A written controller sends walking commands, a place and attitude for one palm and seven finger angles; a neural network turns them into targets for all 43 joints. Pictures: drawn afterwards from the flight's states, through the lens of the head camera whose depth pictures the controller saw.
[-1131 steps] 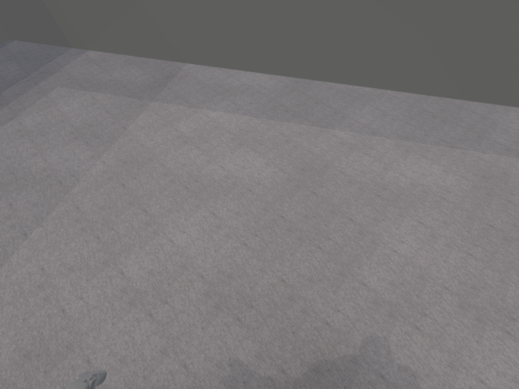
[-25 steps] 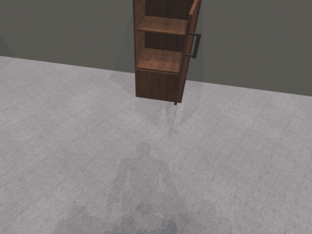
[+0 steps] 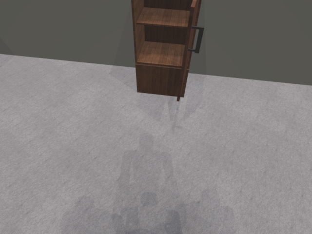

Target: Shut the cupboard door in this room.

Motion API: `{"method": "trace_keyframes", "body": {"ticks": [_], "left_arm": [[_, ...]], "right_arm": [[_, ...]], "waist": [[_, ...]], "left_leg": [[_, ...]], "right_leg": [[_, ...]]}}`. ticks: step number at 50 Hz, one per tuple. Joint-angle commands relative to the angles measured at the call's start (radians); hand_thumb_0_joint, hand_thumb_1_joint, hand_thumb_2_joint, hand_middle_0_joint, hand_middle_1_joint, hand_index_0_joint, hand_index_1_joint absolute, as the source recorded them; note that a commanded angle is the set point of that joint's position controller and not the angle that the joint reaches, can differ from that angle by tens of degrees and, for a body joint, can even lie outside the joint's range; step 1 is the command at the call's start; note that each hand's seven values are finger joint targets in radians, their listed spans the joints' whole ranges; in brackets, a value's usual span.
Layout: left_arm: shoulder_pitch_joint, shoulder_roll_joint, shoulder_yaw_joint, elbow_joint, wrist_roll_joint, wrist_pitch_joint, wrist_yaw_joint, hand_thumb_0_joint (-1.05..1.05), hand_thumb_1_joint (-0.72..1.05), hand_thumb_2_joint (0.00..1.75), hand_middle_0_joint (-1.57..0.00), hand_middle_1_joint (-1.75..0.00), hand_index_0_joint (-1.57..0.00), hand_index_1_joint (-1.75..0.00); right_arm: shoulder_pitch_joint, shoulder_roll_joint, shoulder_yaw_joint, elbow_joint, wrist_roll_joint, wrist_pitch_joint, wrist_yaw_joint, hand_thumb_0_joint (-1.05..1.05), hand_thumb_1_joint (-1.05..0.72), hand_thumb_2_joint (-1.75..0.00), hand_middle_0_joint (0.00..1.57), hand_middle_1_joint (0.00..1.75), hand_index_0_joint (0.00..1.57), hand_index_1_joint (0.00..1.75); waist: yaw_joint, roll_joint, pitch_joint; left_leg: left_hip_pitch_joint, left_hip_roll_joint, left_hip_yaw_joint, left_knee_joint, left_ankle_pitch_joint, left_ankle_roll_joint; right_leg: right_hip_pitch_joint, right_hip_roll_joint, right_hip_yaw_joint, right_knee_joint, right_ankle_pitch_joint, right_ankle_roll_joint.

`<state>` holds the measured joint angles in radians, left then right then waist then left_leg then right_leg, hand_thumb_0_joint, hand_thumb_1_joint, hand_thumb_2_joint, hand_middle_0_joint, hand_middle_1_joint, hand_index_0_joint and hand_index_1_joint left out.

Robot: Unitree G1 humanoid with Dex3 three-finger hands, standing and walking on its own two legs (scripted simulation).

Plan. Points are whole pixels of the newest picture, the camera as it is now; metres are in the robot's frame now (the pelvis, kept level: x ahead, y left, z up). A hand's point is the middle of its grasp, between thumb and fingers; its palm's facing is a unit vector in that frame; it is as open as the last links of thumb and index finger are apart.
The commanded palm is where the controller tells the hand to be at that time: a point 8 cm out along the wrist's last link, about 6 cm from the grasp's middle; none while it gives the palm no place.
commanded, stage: stand and wait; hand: left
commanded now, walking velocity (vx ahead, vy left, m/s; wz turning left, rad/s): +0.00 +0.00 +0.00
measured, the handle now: (195, 39) +1.04 -0.14 +0.00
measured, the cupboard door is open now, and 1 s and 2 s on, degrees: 84 84 84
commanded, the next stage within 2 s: look at it before walking up in 0.10 s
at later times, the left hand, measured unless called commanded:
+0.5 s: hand out of the picture -0.01 +0.15 -0.18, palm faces +0.03 -0.99 -0.17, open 7.3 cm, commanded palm none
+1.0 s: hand out of the picture -0.01 +0.15 -0.18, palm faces +0.01 -0.99 -0.17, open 7.4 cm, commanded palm none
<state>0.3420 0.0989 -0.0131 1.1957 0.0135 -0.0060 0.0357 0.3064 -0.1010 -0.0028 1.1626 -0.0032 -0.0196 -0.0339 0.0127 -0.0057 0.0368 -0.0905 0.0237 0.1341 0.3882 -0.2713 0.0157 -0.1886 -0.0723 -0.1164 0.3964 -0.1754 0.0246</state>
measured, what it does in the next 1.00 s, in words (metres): stands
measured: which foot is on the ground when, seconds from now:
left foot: down 0.00-1.00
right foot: down 0.00-1.00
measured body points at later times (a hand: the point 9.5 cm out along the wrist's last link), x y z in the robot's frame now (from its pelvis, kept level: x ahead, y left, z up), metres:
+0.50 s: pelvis +0.01 -0.01 +0.00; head +0.02 -0.01 +0.45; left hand -0.01 +0.20 -0.17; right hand -0.02 -0.21 -0.17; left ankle -0.04 +0.10 -0.74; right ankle +0.02 -0.13 -0.74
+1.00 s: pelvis +0.01 -0.01 -0.01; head +0.03 -0.02 +0.44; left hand -0.01 +0.20 -0.17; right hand -0.01 -0.23 -0.17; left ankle -0.04 +0.10 -0.74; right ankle +0.02 -0.13 -0.74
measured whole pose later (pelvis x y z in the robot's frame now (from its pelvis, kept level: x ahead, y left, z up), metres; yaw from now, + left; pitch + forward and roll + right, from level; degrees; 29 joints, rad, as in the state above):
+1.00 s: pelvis +0.01 -0.01 -0.01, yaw -3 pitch -1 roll +0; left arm 0.29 0.12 0.02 1.14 0.02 0.02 0.03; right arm 0.27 -0.12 -0.03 1.13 -0.01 0.00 -0.05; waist 0.01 0.00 0.06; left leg -0.12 0.07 0.16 0.48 -0.33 -0.01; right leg -0.24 -0.04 -0.09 0.49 -0.23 0.00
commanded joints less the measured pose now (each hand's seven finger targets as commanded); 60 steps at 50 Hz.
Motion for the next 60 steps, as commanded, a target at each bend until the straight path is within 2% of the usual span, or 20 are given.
{"method": "trace_keyframes", "body": {"ticks": [1, 9, 17, 25, 32, 34, 41, 43, 45, 48, 50, 52, 53, 55, 56, 57, 58, 59, 60], "left_arm": [[0.061, 0.079, 0.011, -0.025, -0.004, -0.015, 0.011, 0.00, 0.90, 0.90, -0.20, -0.30, -0.20, -0.30], [0.047, 0.080, 0.014, -0.035, -0.006, -0.013, 0.014, 0.00, 0.90, 0.90, -0.20, -0.30, -0.20, -0.30], [0.038, 0.089, 0.018, -0.049, -0.005, -0.017, 0.014, 0.00, 0.90, 0.90, -0.20, -0.30, -0.20, -0.30], [0.032, 0.095, 0.019, -0.051, -0.005, -0.018, 0.014, 0.00, 0.90, 0.90, -0.20, -0.30, -0.20, -0.30], [0.032, 0.099, 0.021, -0.049, -0.004, -0.019, 0.012, 0.00, 0.90, 0.90, -0.20, -0.30, -0.20, -0.30], [0.030, 0.102, 0.021, -0.049, -0.003, -0.019, 0.012, 0.00, 0.90, 0.90, -0.20, -0.30, -0.20, -0.30], [0.023, 0.115, 0.024, -0.054, -0.003, -0.024, 0.010, 0.00, 0.90, 0.90, -0.20, -0.30, -0.20, -0.30], [0.024, 0.101, 0.027, -0.056, -0.003, -0.015, 0.009, 0.00, 0.90, 0.90, -0.20, -0.30, -0.20, -0.30], [0.003, 0.116, 0.040, -0.065, -0.001, -0.003, 0.006, 0.00, 0.90, 0.90, -0.20, -0.30, -0.20, -0.30], [-0.031, 0.140, 0.063, -0.098, 0.003, 0.013, -0.003, 0.00, 0.90, 0.90, -0.20, -0.30, -0.20, -0.30], [-0.052, 0.145, 0.076, -0.126, 0.006, 0.024, -0.009, 0.00, 0.90, 0.90, -0.20, -0.30, -0.20, -0.30], [-0.071, 0.137, 0.085, -0.158, 0.010, 0.035, -0.018, 0.00, 0.90, 0.90, -0.20, -0.30, -0.20, -0.30], [-0.078, 0.128, 0.088, -0.173, 0.014, 0.039, -0.023, 0.00, 0.90, 0.90, -0.20, -0.30, -0.20, -0.30], [-0.095, 0.120, 0.096, -0.207, 0.017, 0.047, -0.028, 0.00, 0.90, 0.90, -0.20, -0.30, -0.20, -0.30], [-0.106, 0.121, 0.102, -0.221, 0.018, 0.050, -0.030, 0.00, 0.90, 0.90, -0.20, -0.30, -0.20, -0.30], [-0.112, 0.120, 0.104, -0.234, 0.017, 0.048, -0.032, 0.00, 0.90, 0.90, -0.20, -0.30, -0.20, -0.30], [-0.100, 0.119, 0.105, -0.240, 0.016, 0.044, -0.036, 0.00, 0.90, 0.90, -0.20, -0.30, -0.20, -0.30], [-0.066, 0.122, 0.106, -0.235, 0.015, 0.038, -0.039, 0.00, 0.90, 0.90, -0.20, -0.30, -0.20, -0.30], [-0.012, 0.129, 0.109, -0.224, 0.014, 0.029, -0.041, 0.00, 0.90, 0.90, -0.20, -0.30, -0.20, -0.30]], "right_arm": [[0.082, -0.083, -0.014, -0.012, 0.001, -0.010, -0.004, 0.00, -0.90, -0.90, 0.20, 0.30, 0.20, 0.30], [0.104, -0.074, -0.016, -0.002, 0.000, -0.011, -0.006, 0.00, -0.90, -0.90, 0.20, 0.30, 0.20, 0.30], [0.114, -0.072, -0.018, -0.001, -0.001, -0.015, -0.007, 0.00, -0.90, -0.90, 0.20, 0.30, 0.20, 0.30], [0.107, -0.076, -0.019, -0.002, -0.001, -0.012, -0.007, 0.00, -0.90, -0.90, 0.20, 0.30, 0.20, 0.30], [0.099, -0.080, -0.020, -0.004, -0.001, -0.011, -0.006, 0.00, -0.90, -0.90, 0.20, 0.30, 0.20, 0.30], [0.097, -0.083, -0.020, -0.007, 0.000, -0.008, -0.005, 0.00, -0.90, -0.90, 0.20, 0.30, 0.20, 0.30], [0.089, -0.097, -0.025, -0.013, -0.001, -0.014, -0.006, 0.00, -0.90, -0.90, 0.20, 0.30, 0.20, 0.30], [0.084, -0.084, -0.027, -0.013, -0.003, -0.007, -0.011, 0.00, -0.90, -0.90, 0.20, 0.30, 0.20, 0.30], [0.076, -0.093, -0.037, -0.020, -0.003, 0.004, -0.016, 0.00, -0.90, -0.90, 0.20, 0.30, 0.20, 0.30], [0.057, -0.117, -0.054, -0.047, -0.006, 0.019, -0.019, 0.00, -0.90, -0.90, 0.20, 0.30, 0.20, 0.30], [0.037, -0.137, -0.068, -0.076, -0.008, 0.024, -0.019, 0.00, -0.90, -0.90, 0.20, 0.30, 0.20, 0.30], [0.010, -0.172, -0.083, -0.101, -0.011, 0.024, -0.021, 0.00, -0.90, -0.90, 0.20, 0.30, 0.20, 0.30], [-0.004, -0.189, -0.091, -0.111, -0.012, 0.022, -0.021, 0.00, -0.90, -0.90, 0.20, 0.30, 0.20, 0.30], [-0.017, -0.207, -0.098, -0.131, -0.017, 0.016, -0.019, 0.00, -0.90, -0.90, 0.20, 0.30, 0.20, 0.30], [-0.026, -0.211, -0.102, -0.140, -0.019, 0.014, -0.017, 0.00, -0.90, -0.90, 0.20, 0.30, 0.20, 0.30], [-0.045, -0.215, -0.105, -0.148, -0.023, 0.014, -0.014, 0.00, -0.90, -0.90, 0.20, 0.30, 0.20, 0.30], [-0.068, -0.224, -0.109, -0.156, -0.025, 0.015, -0.012, 0.00, -0.90, -0.90, 0.20, 0.30, 0.20, 0.30], [-0.091, -0.232, -0.112, -0.169, -0.026, 0.016, -0.010, 0.00, -0.90, -0.90, 0.20, 0.30, 0.20, 0.30], [-0.106, -0.239, -0.113, -0.177, -0.024, 0.019, -0.007, 0.00, -0.90, -0.90, 0.20, 0.30, 0.20, 0.30]], "waist": [[-0.006, 0.015, 0.064], [-0.003, 0.014, 0.083], [-0.009, 0.004, 0.046], [-0.010, -0.004, 0.059], [-0.010, 0.020, 0.075], [-0.010, 0.008, 0.081], [-0.011, 0.005, 0.046], [-0.012, 0.012, 0.051], [-0.016, 0.012, 0.069], [-0.023, 0.010, 0.070], [-0.022, 0.032, 0.071], [-0.018, 0.110, 0.071], [-0.017, 0.151, 0.068], [-0.020, 0.194, 0.051], [-0.024, 0.206, 0.057], [-0.017, 0.190, 0.062], [-0.004, 0.182, 0.051], [0.015, 0.134, 0.037], [0.043, 0.093, 0.002]], "left_leg": [[-0.101, 0.121, -0.108, -0.105, 0.135, 0.002], [-0.111, 0.122, -0.108, -0.094, 0.171, 0.003], [-0.082, 0.121, -0.102, -0.079, 0.231, 0.004], [-0.080, 0.117, -0.100, -0.079, 0.195, 0.001], [-0.092, 0.114, -0.099, -0.089, 0.143, -0.001], [-0.096, 0.112, -0.103, -0.087, 0.129, -0.001], [-0.075, 0.113, -0.105, -0.080, 0.161, 0.002], [-0.057, 0.121, -0.084, -0.053, 0.173, -0.003], [-0.065, 0.130, -0.064, -0.013, 0.154, -0.005], [-0.085, 0.150, -0.050, 0.020, 0.085, -0.004], [-0.092, 0.181, -0.073, 0.010, 0.032, 0.010], [-0.098, 0.252, -0.125, -0.036, 0.004, 0.047], [-0.105, 0.303, -0.147, -0.058, 0.038, 0.078], [-0.074, 0.374, -0.162, -0.071, 0.192, 0.143], [-0.075, 0.393, -0.147, -0.059, 0.257, 0.158], [-0.078, 0.389, -0.119, -0.029, 0.311, 0.154], [-0.084, 0.379, -0.081, 0.016, 0.349, 0.134], [-0.101, 0.361, -0.045, 0.081, 0.353, 0.104], [-0.108, 0.324, 0.001, 0.189, 0.350, 0.061]], "right_leg": [[0.017, -0.070, 0.075, -0.038, 0.094, -0.014], [0.016, -0.067, 0.073, -0.019, 0.109, -0.016], [0.039, -0.070, 0.072, -0.010, 0.163, -0.023], [0.031, -0.070, 0.078, -0.021, 0.149, -0.026], [0.026, -0.069, 0.081, -0.038, 0.109, -0.027], [0.022, -0.068, 0.081, -0.043, 0.097, -0.027], [0.038, -0.072, 0.080, -0.039, 0.131, -0.032], [0.006, -0.068, 0.097, -0.022, 0.172, -0.036], [-0.036, -0.067, 0.114, 0.006, 0.192, -0.043], [-0.093, -0.056, 0.137, 0.057, 0.163, -0.054], [-0.145, -0.028, 0.134, 0.110, 0.112, -0.052], [-0.197, 0.015, 0.097, 0.233, 0.038, -0.037], [-0.220, 0.031, 0.069, 0.334, -0.069, -0.028], [-0.286, 0.034, 0.059, 0.525, -0.278, -0.015], [-0.303, 0.022, 0.064, 0.559, -0.316, -0.012], [-0.291, 0.013, 0.065, 0.538, -0.325, -0.013], [-0.245, 0.010, 0.056, 0.472, -0.307, -0.015], [-0.185, 0.016, 0.039, 0.391, -0.240, -0.018], [-0.098, 0.023, 0.033, 0.244, -0.129, -0.018]]}}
